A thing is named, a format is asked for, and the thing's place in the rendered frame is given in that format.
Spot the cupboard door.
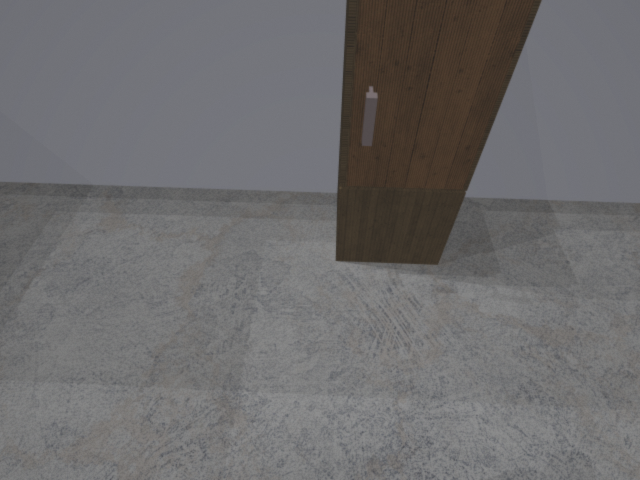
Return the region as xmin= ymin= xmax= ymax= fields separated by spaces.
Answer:
xmin=347 ymin=0 xmax=535 ymax=190

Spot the handle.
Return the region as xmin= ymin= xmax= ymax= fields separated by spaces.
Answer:
xmin=362 ymin=86 xmax=378 ymax=146

